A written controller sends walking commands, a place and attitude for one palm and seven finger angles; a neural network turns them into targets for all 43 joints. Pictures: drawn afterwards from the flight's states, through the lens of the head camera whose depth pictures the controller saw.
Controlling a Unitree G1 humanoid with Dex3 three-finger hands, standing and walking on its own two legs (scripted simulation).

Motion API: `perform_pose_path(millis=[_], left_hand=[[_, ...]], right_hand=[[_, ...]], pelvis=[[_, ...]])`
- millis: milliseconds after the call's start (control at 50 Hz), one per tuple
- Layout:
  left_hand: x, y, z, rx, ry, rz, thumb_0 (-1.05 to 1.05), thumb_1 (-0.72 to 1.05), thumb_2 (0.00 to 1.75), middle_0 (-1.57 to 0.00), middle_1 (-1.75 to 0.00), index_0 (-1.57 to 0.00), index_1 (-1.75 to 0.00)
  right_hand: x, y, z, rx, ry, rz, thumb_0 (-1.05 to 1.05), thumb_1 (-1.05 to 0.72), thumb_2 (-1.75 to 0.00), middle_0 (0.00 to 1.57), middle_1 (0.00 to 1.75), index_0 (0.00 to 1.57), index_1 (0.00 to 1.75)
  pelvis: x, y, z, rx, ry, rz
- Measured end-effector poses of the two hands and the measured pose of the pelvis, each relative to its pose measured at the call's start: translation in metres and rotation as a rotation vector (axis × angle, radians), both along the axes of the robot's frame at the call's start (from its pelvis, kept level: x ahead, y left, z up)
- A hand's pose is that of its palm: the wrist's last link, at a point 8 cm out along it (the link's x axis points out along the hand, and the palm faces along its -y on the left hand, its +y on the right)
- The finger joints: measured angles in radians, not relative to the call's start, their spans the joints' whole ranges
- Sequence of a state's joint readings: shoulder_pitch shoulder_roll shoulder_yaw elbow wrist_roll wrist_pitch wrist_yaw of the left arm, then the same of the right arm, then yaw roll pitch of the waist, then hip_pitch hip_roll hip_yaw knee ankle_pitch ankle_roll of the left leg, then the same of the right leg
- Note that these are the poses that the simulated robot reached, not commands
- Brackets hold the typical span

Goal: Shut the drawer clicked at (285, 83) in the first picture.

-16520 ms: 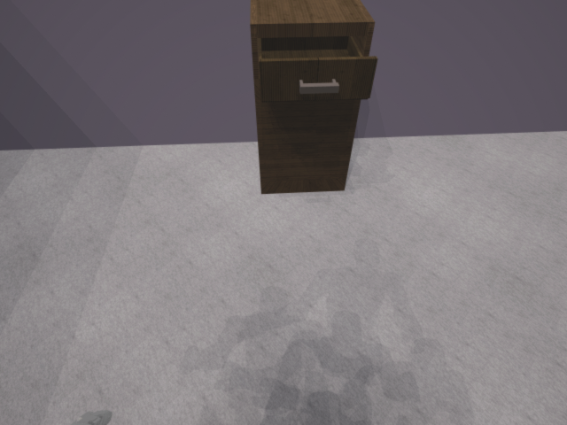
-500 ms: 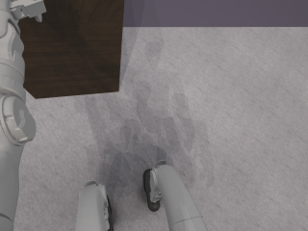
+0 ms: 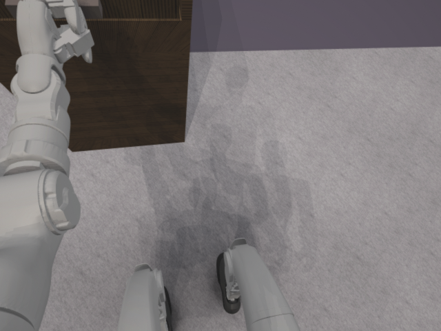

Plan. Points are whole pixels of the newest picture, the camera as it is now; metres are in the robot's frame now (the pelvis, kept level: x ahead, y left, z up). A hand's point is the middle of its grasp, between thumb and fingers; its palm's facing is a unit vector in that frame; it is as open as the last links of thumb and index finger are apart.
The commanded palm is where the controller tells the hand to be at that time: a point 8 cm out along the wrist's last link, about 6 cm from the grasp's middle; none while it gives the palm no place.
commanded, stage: pull the fist back off the drawer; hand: left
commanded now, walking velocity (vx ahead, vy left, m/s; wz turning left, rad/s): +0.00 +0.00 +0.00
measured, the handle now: out of the picture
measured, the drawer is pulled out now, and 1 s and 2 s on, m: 0.00 0.00 0.00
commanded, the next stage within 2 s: draw the hand back to the body in 0.06 s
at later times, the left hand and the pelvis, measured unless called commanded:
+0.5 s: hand (43, 63) +0.48 +0.16 +0.13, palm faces +0.02 -1.00 -0.05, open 3.3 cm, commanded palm +0.44 +0.20 +0.14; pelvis +0.06 -0.01 +0.07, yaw +1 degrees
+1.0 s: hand out of the picture +0.34 +0.21 +0.22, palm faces +0.28 -0.92 -0.28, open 3.3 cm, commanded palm +0.29 +0.25 +0.24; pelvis +0.08 -0.01 +0.13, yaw +3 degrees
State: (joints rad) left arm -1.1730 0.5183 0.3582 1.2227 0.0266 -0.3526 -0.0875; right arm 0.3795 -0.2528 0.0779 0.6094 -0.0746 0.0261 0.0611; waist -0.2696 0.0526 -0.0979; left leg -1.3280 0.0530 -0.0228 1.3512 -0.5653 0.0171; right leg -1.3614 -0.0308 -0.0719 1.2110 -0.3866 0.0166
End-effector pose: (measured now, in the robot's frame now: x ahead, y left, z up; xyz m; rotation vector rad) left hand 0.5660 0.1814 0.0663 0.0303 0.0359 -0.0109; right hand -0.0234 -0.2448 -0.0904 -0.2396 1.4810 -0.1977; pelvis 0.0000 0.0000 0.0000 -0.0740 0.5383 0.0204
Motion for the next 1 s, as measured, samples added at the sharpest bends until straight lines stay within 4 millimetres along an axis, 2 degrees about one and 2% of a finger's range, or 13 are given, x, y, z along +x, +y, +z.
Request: perform_pose_path(millis=[200,260,360,460,600,700,860,1000], left_hand=[[-0.001,-0.002,-0.001,0.007,-0.009,0.003,-0.03,0.82,0.90,-1.40,-1.60,-1.40,-1.60],[-0.009,0.004,0.006,0.014,-0.043,0.017,-0.01,0.84,0.90,-1.40,-1.60,-1.40,-1.60],[-0.048,0.013,0.026,0.041,-0.022,-0.001,0.01,0.87,0.90,-1.39,-1.60,-1.40,-1.60],[-0.090,0.025,0.050,0.021,-0.003,0.027,0.02,0.89,0.90,-1.40,-1.60,-1.40,-1.60],[-0.132,0.034,0.085,0.022,-0.057,0.013,0.02,0.90,0.90,-1.40,-1.60,-1.40,-1.60],[-0.163,0.038,0.102,0.042,-0.049,0.003,0.02,0.90,0.90,-1.40,-1.60,-1.40,-1.60],[-0.219,0.057,0.138,0.217,0.022,0.183,0.02,0.90,0.90,-1.40,-1.60,-1.40,-1.60],[-0.261,0.074,0.170,0.260,-0.004,0.298,0.02,0.90,0.90,-1.40,-1.60,-1.40,-1.60]], right_hand=[[0.038,-0.008,0.002,0.003,-0.033,0.011,0.00,-0.91,-0.89,0.20,0.30,0.20,0.30],[0.050,-0.009,0.006,0.012,-0.055,-0.009,0.00,-0.91,-0.89,0.20,0.30,0.20,0.30],[0.081,-0.006,0.024,0.057,-0.123,-0.027,0.00,-0.91,-0.89,0.20,0.30,0.20,0.30],[0.124,-0.007,0.048,0.060,-0.235,0.023,0.00,-0.91,-0.89,0.20,0.30,0.20,0.30],[0.189,-0.016,0.078,0.030,-0.427,0.098,0.00,-0.91,-0.89,0.20,0.30,0.20,0.30],[0.227,-0.013,0.098,0.034,-0.562,0.121,0.00,-0.91,-0.89,0.20,0.30,0.20,0.30],[0.272,0.012,0.129,0.054,-0.691,0.155,0.01,-0.91,-0.89,0.20,0.30,0.20,0.30],[0.294,0.035,0.146,0.095,-0.764,0.235,0.01,-0.91,-0.89,0.20,0.30,0.20,0.30]], pelvis=[[0.020,-0.003,0.009,0.012,-0.009,-0.004],[0.027,-0.003,0.016,0.018,-0.019,-0.015],[0.041,-0.004,0.043,0.032,-0.081,-0.027],[0.054,-0.006,0.068,0.039,-0.156,-0.010],[0.063,-0.008,0.085,0.045,-0.255,0.014],[0.067,-0.008,0.095,0.055,-0.321,0.012],[0.072,-0.008,0.118,0.070,-0.447,0.016],[0.077,-0.007,0.131,0.074,-0.530,0.028]])
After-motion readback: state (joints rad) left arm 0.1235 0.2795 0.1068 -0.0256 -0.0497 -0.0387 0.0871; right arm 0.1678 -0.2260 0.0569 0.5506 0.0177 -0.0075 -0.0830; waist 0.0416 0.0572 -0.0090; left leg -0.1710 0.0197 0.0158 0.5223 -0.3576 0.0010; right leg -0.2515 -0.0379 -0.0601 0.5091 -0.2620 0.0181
